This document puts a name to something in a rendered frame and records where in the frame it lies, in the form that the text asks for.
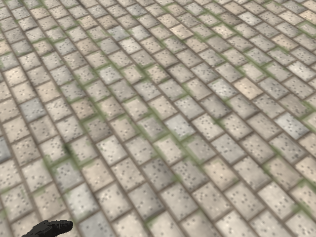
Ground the left robot hand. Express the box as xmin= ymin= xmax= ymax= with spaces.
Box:
xmin=22 ymin=220 xmax=73 ymax=237

